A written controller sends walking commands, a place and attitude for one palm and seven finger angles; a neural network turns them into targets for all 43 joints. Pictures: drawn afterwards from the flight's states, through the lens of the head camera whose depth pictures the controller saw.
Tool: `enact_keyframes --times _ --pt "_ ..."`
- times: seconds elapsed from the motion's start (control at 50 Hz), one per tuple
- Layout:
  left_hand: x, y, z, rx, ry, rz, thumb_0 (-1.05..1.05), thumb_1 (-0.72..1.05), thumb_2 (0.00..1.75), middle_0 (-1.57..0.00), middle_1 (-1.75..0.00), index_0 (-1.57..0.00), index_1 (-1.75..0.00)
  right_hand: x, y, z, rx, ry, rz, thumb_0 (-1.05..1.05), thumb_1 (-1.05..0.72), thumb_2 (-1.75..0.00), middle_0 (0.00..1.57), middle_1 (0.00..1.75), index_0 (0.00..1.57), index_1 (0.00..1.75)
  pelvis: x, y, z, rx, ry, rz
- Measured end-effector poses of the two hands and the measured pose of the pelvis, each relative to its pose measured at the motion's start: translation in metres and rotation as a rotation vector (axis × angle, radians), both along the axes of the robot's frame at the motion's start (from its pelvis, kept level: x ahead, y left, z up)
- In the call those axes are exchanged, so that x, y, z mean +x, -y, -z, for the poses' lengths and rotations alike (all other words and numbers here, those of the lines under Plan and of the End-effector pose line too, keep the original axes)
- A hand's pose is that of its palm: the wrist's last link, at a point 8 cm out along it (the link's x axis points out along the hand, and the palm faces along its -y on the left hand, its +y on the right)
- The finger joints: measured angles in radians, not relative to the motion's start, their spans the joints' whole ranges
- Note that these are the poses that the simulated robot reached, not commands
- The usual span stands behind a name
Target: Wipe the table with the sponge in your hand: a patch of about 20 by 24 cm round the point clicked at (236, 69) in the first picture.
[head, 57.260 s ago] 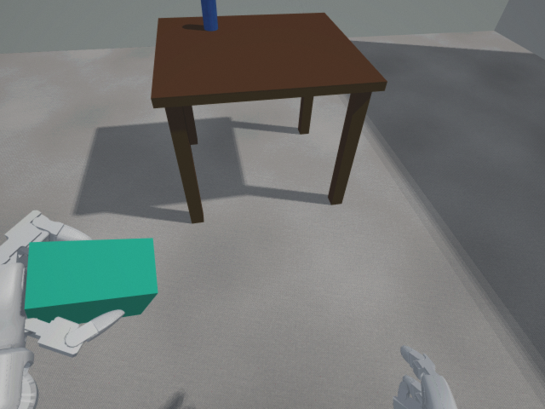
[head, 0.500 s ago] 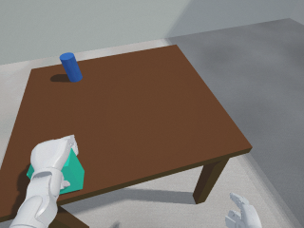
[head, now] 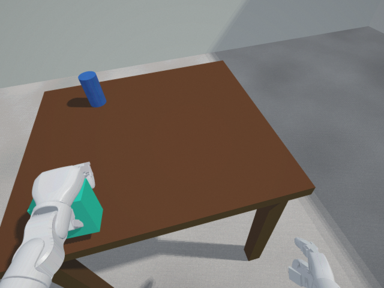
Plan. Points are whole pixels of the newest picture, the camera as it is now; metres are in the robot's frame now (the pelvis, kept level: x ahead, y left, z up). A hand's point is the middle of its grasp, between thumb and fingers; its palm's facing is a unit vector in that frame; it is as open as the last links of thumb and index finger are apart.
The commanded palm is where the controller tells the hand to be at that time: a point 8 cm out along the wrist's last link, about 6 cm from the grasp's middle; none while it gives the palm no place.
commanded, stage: lift the sponge slowly off the table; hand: left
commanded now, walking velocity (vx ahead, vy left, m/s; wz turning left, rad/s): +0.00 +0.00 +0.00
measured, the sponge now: (73, 215) +0.24 +0.32 +0.00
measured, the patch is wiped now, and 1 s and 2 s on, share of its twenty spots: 1.00 1.00 1.00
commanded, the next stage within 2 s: bring the sponge back beside the body in 0.90 s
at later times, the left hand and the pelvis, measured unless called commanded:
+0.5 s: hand (60, 188) +0.26 +0.31 +0.08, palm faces +0.00 -0.07 -1.00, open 10.5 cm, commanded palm +0.23 +0.31 +0.15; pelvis +0.00 +0.01 +0.00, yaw +0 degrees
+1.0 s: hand (57, 180) +0.26 +0.31 +0.11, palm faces +0.01 -0.06 -1.00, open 10.5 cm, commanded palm +0.23 +0.30 +0.17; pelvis -0.01 +0.01 +0.01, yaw +0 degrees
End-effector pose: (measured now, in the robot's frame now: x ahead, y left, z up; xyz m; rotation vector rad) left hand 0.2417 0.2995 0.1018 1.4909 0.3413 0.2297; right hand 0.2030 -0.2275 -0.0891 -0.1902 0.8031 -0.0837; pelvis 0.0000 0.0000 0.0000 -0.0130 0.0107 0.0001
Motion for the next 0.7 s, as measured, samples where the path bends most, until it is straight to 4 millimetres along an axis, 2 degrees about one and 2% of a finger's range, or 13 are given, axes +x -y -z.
enact_keyframes --times 0.2,0.36,0.6,0.7 --pt "0.005 -0.011 -0.019 0.012 0.030 -0.052 0.00 -0.55 1.03 -0.70 -1.31 -0.71 -1.32 0.001 -0.005 0.001 0.018 -0.002 -0.004 0.02 -0.90 -0.90 0.20 0.30 0.20 0.30 0.000 -0.001 -0.002 0.001 0.007 -0.003" --pt "0.003 -0.011 -0.023 -0.008 0.008 -0.027 0.00 -0.55 1.03 -0.70 -1.31 -0.71 -1.32 0.006 -0.011 -0.004 0.017 0.015 -0.019 0.02 -0.90 -0.90 0.20 0.30 0.20 0.30 0.002 -0.005 -0.003 0.001 0.019 -0.002" --pt "-0.004 -0.015 -0.044 0.006 0.073 -0.034 0.00 -0.55 1.03 -0.70 -1.31 -0.71 -1.32 0.017 -0.025 -0.011 0.026 0.041 -0.056 0.02 -0.90 -0.90 0.20 0.30 0.20 0.30 0.000 -0.010 -0.005 -0.001 0.037 -0.007" --pt "-0.006 -0.010 -0.051 -0.002 0.077 -0.026 0.00 -0.55 1.03 -0.70 -1.31 -0.71 -1.32 0.022 -0.033 -0.014 0.038 0.058 -0.075 0.02 -0.90 -0.90 0.20 0.30 0.20 0.30 -0.002 -0.012 -0.005 0.000 0.042 -0.010"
